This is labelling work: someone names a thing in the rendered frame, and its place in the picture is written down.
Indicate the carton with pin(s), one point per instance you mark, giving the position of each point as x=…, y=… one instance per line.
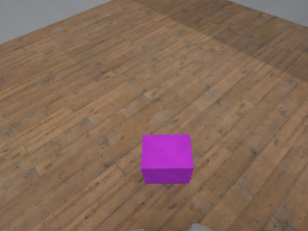
x=167, y=159

